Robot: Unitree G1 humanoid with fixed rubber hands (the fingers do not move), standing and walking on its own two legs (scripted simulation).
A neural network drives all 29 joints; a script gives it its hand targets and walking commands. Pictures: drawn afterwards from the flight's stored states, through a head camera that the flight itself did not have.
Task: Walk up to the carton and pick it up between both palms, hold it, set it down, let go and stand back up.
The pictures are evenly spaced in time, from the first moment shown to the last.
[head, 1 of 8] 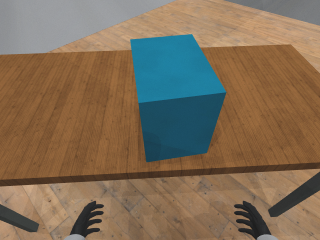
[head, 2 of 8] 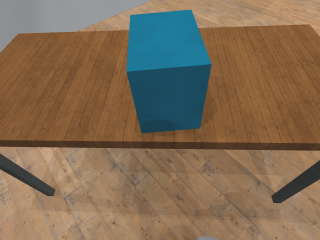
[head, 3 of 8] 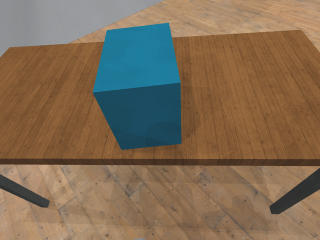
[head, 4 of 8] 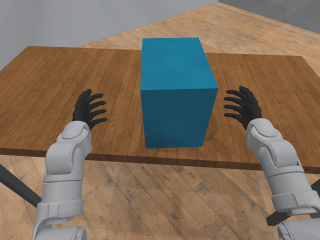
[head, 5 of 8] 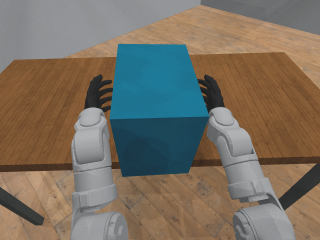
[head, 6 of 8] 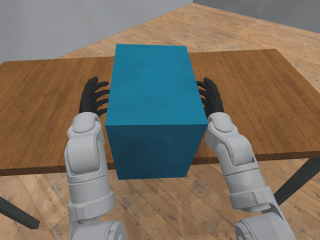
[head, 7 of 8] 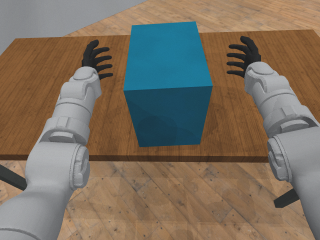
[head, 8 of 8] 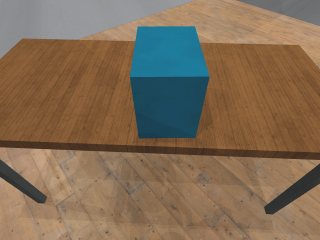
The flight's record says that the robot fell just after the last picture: no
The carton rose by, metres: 0.09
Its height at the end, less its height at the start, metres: +0.00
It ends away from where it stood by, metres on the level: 0.01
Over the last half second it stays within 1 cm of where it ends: yes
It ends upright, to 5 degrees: yes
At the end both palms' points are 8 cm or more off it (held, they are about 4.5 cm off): yes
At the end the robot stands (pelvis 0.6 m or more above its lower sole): yes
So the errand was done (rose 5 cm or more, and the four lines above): yes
